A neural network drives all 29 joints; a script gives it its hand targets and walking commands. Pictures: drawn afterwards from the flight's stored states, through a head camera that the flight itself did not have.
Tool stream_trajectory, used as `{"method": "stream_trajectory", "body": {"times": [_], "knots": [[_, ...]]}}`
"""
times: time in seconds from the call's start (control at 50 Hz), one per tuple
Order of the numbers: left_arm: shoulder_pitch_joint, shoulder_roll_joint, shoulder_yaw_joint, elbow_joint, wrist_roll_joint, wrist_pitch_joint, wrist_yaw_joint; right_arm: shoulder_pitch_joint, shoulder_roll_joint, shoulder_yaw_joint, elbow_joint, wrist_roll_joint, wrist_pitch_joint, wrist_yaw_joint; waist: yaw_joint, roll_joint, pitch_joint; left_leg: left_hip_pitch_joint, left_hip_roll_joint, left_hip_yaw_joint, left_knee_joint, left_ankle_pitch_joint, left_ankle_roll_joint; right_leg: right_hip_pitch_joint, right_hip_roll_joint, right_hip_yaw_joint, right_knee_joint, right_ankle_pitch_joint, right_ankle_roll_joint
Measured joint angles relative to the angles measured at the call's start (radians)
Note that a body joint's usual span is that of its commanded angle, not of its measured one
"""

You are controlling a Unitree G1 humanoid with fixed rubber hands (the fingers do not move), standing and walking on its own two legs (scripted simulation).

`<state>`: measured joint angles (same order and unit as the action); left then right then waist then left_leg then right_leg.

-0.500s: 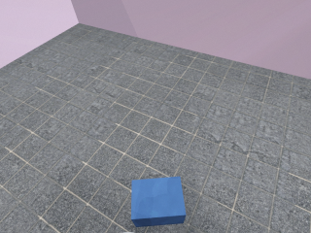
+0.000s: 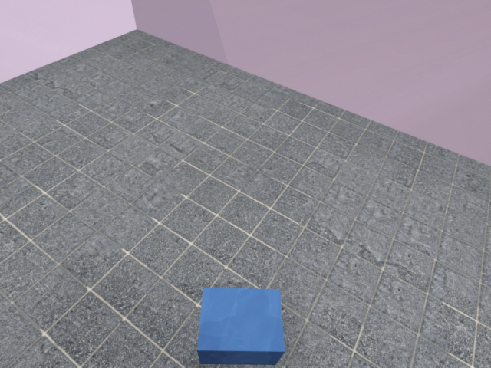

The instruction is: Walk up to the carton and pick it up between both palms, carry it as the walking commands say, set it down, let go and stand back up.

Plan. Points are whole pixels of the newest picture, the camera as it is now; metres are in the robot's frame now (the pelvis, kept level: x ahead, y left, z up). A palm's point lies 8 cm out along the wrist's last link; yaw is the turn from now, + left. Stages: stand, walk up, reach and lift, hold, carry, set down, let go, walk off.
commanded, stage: walk up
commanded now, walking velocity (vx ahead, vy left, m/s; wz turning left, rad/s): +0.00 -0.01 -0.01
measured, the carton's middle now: (239, 326) +0.39 -0.01 -0.67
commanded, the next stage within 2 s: stand in 0.50 s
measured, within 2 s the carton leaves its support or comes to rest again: neither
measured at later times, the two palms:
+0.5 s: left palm out of the picture +0.02 +0.21 -0.14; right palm out of the picture -0.01 -0.21 -0.14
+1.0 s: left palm (114, 357) +0.17 +0.22 -0.12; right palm out of the picture +0.17 -0.23 -0.12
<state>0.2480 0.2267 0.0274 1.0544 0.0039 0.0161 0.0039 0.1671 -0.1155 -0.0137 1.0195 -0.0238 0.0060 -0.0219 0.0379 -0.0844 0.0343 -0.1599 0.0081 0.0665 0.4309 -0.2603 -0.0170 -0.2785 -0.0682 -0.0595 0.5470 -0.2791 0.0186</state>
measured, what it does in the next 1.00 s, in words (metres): stands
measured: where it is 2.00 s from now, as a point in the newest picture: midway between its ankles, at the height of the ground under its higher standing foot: outside the picture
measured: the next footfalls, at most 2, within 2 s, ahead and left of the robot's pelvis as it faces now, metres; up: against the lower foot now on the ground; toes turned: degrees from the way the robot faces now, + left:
none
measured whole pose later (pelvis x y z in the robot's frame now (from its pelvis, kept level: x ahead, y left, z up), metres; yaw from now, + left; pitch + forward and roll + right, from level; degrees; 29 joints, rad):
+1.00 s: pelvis +0.00 +0.00 -0.02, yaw +1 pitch +11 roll -1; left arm 0.02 0.20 0.03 0.52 -0.03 0.62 -0.04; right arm 0.02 -0.21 -0.03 0.51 0.04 0.62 0.01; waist -0.01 0.02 -0.06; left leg -0.50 0.03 -0.01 0.68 -0.37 -0.02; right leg -0.55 -0.01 -0.07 0.65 -0.29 -0.01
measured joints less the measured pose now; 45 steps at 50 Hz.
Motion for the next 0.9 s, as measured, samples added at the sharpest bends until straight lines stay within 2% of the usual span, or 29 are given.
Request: {"method": "stream_trajectory", "body": {"times": [0.04, 0.14, 0.24, 0.44, 0.7, 0.72, 0.76, 0.8, 0.9], "knots": [[-0.008, -0.031, -0.007, 0.019, 0.002, -0.010, 0.004, -0.007, 0.002, 0.000, 0.016, 0.006, -0.001, -0.007, 0.000, 0.021, 0.008, 0.017, 0.009, 0.004, 0.008, -0.012, -0.002, 0.030, 0.012, 0.000, -0.038, 0.064, -0.013], [-0.015, -0.077, -0.006, 0.048, 0.000, -0.018, 0.026, -0.006, -0.017, -0.002, 0.049, 0.015, -0.003, -0.014, -0.012, 0.063, 0.003, 0.056, 0.031, 0.009, -0.038, 0.002, -0.006, 0.078, 0.038, 0.000, -0.106, 0.067, -0.024], [-0.014, -0.078, -0.005, 0.069, 0.000, -0.025, 0.020, 0.023, -0.028, -0.005, 0.086, 0.016, -0.007, -0.014, -0.021, 0.079, -0.003, 0.074, 0.038, 0.011, -0.067, 0.012, -0.008, 0.101, 0.047, 0.001, -0.148, 0.085, -0.024], [-0.005, -0.093, -0.003, 0.099, 0.005, -0.023, 0.027, 0.099, -0.014, -0.002, 0.149, 0.014, -0.005, -0.016, -0.036, 0.088, 0.001, 0.090, 0.044, 0.010, -0.083, 0.013, -0.012, 0.120, 0.053, -0.001, -0.169, 0.088, -0.026], [0.000, -0.099, -0.004, 0.123, 0.004, -0.021, 0.033, 0.138, 0.014, 0.010, 0.165, 0.011, -0.017, -0.020, -0.038, 0.082, 0.006, 0.097, 0.051, 0.003, -0.082, 0.007, -0.020, 0.128, 0.058, -0.009, -0.168, 0.079, -0.031], [0.014, -0.094, -0.015, 0.092, -0.025, -0.002, 0.036, 0.151, 0.008, 0.030, 0.132, 0.038, 0.001, -0.019, -0.037, 0.079, -0.035, 0.039, 0.044, -0.007, -0.041, -0.019, -0.012, 0.072, 0.059, -0.002, -0.133, 0.059, -0.030], [0.010, -0.072, -0.039, -0.039, -0.071, 0.084, 0.042, 0.148, -0.021, 0.051, -0.034, 0.099, 0.092, -0.035, -0.036, 0.082, -0.081, -0.103, 0.038, -0.032, 0.093, -0.063, 0.000, -0.060, 0.061, 0.006, -0.017, 0.022, -0.033], [-0.057, -0.037, -0.059, -0.152, -0.113, 0.186, 0.036, 0.071, -0.066, 0.043, -0.181, 0.128, 0.204, -0.036, -0.040, 0.086, -0.091, -0.209, 0.038, -0.040, 0.207, -0.107, -0.012, -0.162, 0.057, 0.005, 0.088, -0.013, -0.035], [-0.257, 0.018, -0.050, -0.388, -0.115, 0.509, 0.003, -0.165, -0.152, 0.029, -0.403, 0.132, 0.522, -0.002, -0.040, 0.093, -0.081, -0.330, 0.027, -0.049, 0.315, -0.140, -0.004, -0.278, 0.044, 0.004, 0.194, -0.050, -0.033]]}}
